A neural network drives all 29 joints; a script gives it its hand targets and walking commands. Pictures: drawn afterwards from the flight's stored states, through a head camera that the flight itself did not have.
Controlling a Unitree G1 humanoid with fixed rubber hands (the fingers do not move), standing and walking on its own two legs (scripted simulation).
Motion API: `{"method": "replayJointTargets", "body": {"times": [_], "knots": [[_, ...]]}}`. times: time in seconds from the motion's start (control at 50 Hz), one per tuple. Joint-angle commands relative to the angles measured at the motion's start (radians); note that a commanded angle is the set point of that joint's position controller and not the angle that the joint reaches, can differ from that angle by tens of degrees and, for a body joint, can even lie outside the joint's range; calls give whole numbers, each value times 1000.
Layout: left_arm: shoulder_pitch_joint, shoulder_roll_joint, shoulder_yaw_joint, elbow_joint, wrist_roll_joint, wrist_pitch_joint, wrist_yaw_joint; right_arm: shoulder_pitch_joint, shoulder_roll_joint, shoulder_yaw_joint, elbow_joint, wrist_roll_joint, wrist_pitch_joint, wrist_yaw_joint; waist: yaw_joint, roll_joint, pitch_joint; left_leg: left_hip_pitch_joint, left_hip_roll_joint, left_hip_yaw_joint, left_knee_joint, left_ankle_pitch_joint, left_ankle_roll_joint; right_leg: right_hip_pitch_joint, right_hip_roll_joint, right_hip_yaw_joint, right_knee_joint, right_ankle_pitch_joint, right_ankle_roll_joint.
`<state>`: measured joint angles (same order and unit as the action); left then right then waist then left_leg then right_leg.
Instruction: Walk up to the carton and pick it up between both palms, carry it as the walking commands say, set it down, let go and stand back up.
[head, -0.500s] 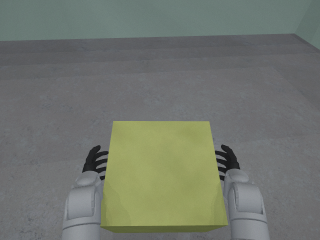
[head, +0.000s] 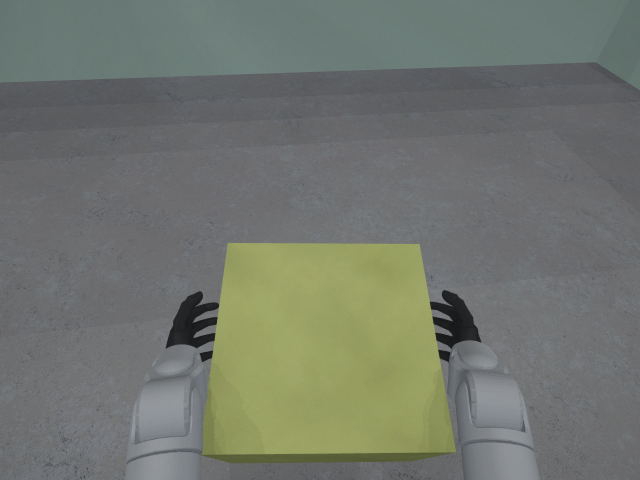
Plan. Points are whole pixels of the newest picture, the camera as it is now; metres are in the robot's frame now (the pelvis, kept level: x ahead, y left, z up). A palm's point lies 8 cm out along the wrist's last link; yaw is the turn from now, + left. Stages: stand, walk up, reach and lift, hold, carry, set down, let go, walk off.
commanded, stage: carry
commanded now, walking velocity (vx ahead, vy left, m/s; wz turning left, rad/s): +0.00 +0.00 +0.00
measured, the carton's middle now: (323, 356) +0.31 +0.00 -0.05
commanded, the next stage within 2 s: hold in 0.32 s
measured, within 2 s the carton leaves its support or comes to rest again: neither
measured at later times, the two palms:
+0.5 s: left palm (175, 363) +0.26 +0.18 +0.04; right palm (461, 341) +0.28 -0.17 +0.05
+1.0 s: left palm (177, 354) +0.26 +0.17 +0.05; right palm (459, 313) +0.31 -0.17 +0.07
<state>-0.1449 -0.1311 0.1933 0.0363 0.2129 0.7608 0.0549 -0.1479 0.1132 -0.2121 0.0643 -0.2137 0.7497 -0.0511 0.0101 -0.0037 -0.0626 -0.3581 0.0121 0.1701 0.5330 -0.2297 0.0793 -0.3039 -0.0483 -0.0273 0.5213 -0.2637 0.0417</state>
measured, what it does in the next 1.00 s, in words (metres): shifts its weight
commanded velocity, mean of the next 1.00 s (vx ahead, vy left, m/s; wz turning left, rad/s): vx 0.00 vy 0.00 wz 0.00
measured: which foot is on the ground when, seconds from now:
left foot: down 0.00-1.00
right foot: down 0.00-1.00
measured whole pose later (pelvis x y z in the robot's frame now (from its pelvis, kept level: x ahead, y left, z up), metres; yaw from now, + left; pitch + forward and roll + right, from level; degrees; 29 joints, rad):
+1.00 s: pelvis -0.01 -0.05 +0.01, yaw +10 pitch -6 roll -1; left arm -0.40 -0.05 0.30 0.55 0.23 0.63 0.08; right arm -0.39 0.12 -0.35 0.57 -0.23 0.59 -0.14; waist -0.01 -0.06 -0.08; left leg -0.17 -0.01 -0.01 0.39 -0.12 0.01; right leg -0.07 0.05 0.09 0.39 -0.22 0.00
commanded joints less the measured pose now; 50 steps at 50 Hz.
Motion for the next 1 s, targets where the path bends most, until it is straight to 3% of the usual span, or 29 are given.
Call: {"method": "replayJointTargets", "body": {"times": [0.0, 0.06, 0.12, 0.18, 0.2, 0.22, 0.24, 0.3, 0.32, 0.36, 0.4, 0.42, 0.44, 0.46, 0.48, 0.5, 0.52, 0.56, 0.58, 0.6, 0.64, 0.66, 0.68, 0.7, 0.74, 0.76, 0.82, 0.9, 0.98], "knots": [[-426, -760, -636, -11, -257, -38, -274, -499, 763, 637, -136, 303, -45, 298, -2, -14, -375, 240, 161, -171, -71, 303, -17, 79, -68, 68, -36, 173, -54], [-472, -759, -662, -50, -272, -54, -278, -411, 774, 605, -45, 284, -47, 305, -2, 61, -340, 213, 155, -151, -93, 308, -19, 78, -69, 52, -20, 176, -64], [-479, -732, -635, -41, -272, -46, -276, -525, 753, 643, -120, 315, -48, 296, -1, -38, -323, 204, 153, -157, -71, 310, -8, 54, -64, 50, -52, 135, -45], [-514, -732, -643, -66, -272, -53, -279, -512, 759, 625, -85, 292, -47, 302, -1, -52, -277, 154, 144, -156, -102, 107, -10, 42, -76, 66, -85, 122, -60], [-421, -743, -635, -3, -257, -38, -269, -468, 748, 620, -70, 302, -36, 300, 0, 31, -293, 206, 148, -170, -121, 174, -11, 40, -68, 64, -42, 107, -63], [-499, -740, -680, -140, -314, -35, -270, -462, 766, 635, -125, 333, -28, 300, -2, 36, -315, 210, 149, -159, -111, 192, -12, 27, -68, 78, -54, 109, -67], [-489, -733, -656, -50, -270, -26, -272, -448, 760, 591, -44, 300, -21, 302, -1, 108, -268, 196, 175, -214, -172, 152, -5, 1, -41, 37, -18, 5, -57], [-465, -719, -640, -22, -265, -39, -282, -473, 757, 598, -41, 291, -39, 309, -2, 21, -240, 160, 155, -160, -187, -7, -9, -7, -51, 41, -63, 25, -54], [-485, -807, -564, 88, -252, -71, -294, -475, 769, 523, -5, 237, -76, 321, 39, 10, -179, 440, -57, -268, -149, 298, -68, 25, 143, 79, -139, 161, -106], [-519, -875, -653, 55, -303, -128, -310, -539, 784, 586, -68, 258, -144, 335, -16, 22, -329, 563, -30, -308, -152, 464, -73, 35, 144, 107, -153, 253, -112], [-454, -856, -671, -11, -282, -149, -305, -543, 822, 663, -108, 289, -143, 351, 35, -50, -426, 607, -25, -302, -133, 630, -62, 75, 149, 115, -151, 388, -80], [-524, -895, -705, -19, -313, -145, -315, -587, 847, 684, -117, 311, -140, 355, 31, 11, -472, 617, -26, -311, -146, 644, -64, 79, 154, 119, -144, 363, -76], [-574, -899, -715, -41, -313, -139, -307, -535, 813, 612, -36, 276, -137, 358, -35, 32, -490, 708, -19, -324, -143, 653, -92, 26, 150, 115, -160, 325, -79], [-419, -914, -688, 76, -297, -116, -310, -536, 793, 663, -68, 299, -133, 366, 0, 70, -414, 713, -5, -325, -158, 688, -86, -6, 144, 121, -170, 312, -78], [-531, -911, -709, 61, -311, -113, -325, -525, 766, 565, 1, 253, -125, 361, -92, 28, -370, 726, -6, -337, -172, 599, -90, -34, 143, 126, -184, 247, -84], [-521, -905, -696, 161, -291, -101, -337, -545, 738, 512, 22, 238, -124, 356, -131, 38, -303, 687, -18, -323, -179, 438, -94, -44, 137, 118, -203, 204, -85], [-520, -909, -677, 180, -278, -105, -338, -527, 770, 507, 82, 231, -121, 366, -134, 32, -246, 741, -21, -317, -175, 454, -86, -94, 126, 129, -228, 188, -86], [-737, -924, -626, 207, -282, -119, -353, -740, 799, 481, 124, 254, -132, 395, -111, 29, -243, 661, -33, -324, -193, 108, -96, -94, 113, 123, -223, -3, -87], [-761, -916, -630, 231, -272, -102, -360, -663, 818, 415, 193, 231, -117, 393, -155, 25, -206, 629, -55, -290, -196, 75, -101, -64, 106, 119, -251, -12, -91], [-725, -870, -525, 311, -234, -96, -357, -696, 827, 400, 305, 216, -96, 394, -96, 11, -101, 572, -49, -275, -209, 5, -85, -67, 89, 132, -251, -81, -90], [-962, -928, -546, 321, -286, -124, -383, -821, 896, 362, 351, 241, -130, 418, -107, -12, -206, 601, -61, -260, -175, -90, -108, -99, 80, 115, -275, -170, -96], [-928, -949, -517, 373, -257, -130, -372, -888, 899, 371, 375, 249, -144, 440, -58, 3, -233, 625, -46, -274, -172, -85, -123, -110, 84, 114, -266, -147, -89], [-881, -927, -471, 411, -251, -130, -376, -878, 928, 373, 415, 243, -134, 440, -32, -78, -154, 614, -47, -256, -158, -83, -101, -126, 72, 125, -295, -193, -93], [-890, -950, -427, 475, -230, -127, -388, -918, 936, 358, 481, 248, -142, 457, -11, -18, -180, 622, -48, -248, -163, -51, -109, -140, 72, 129, -288, -171, -94], [-900, -956, -393, 565, -233, -135, -416, -898, 963, 283, 543, 223, -149, 442, -58, -44, -138, 610, -73, -206, -141, -58, -104, -141, 56, 146, -338, -199, -90], [-879, -941, -377, 549, -235, -152, -420, -977, 988, 360, 484, 256, -172, 447, 3, -85, -175, 608, -76, -208, -141, 12, -85, -130, 61, 144, -326, -163, -80], [-885, -849, -290, 575, -206, -164, -439, -938, 1020, 334, 559, 231, -147, 430, 31, -198, -112, 519, -95, -165, -141, 31, -51, -97, 56, 155, -347, -132, -49], [-902, -904, -327, 551, -224, -177, -470, -970, 1081, 370, 509, 255, -177, 414, 41, -118, -164, 550, -84, -155, -121, 55, -56, -102, 40, 163, -343, -116, -53], [-901, -965, -453, 451, -256, -153, -461, -762, 1052, 319, 495, 229, -186, 416, -84, 26, -268, 590, -86, -172, -140, 177, -94, -49, 70, 148, -318, 65, -81]]}}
